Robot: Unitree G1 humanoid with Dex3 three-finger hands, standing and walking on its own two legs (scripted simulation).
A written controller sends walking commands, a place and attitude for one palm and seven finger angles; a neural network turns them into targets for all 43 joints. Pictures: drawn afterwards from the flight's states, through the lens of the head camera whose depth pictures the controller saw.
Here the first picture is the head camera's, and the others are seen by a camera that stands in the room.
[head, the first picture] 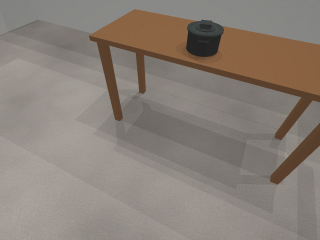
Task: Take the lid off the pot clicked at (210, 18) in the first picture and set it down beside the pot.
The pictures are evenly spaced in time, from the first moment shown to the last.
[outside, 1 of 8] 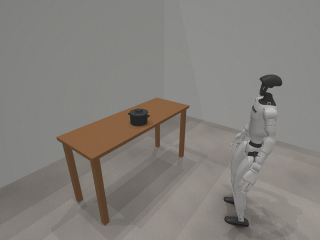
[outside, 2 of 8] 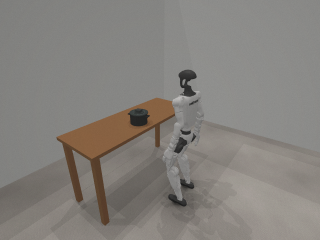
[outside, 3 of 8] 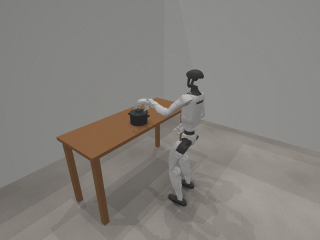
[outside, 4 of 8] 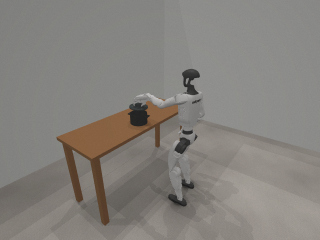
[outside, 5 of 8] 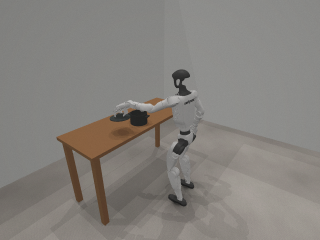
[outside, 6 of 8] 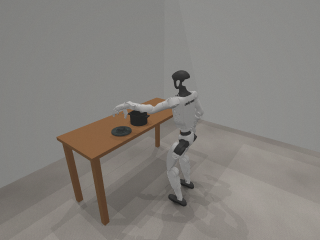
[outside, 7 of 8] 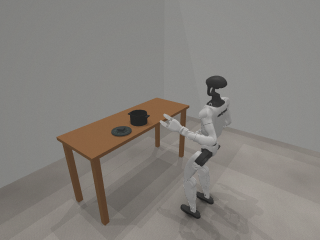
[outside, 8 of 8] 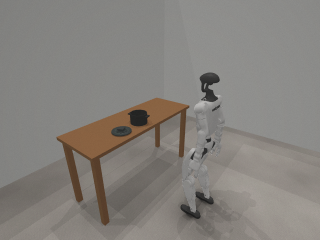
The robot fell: no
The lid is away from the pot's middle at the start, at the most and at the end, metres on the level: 0.00 0.25 0.24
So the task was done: yes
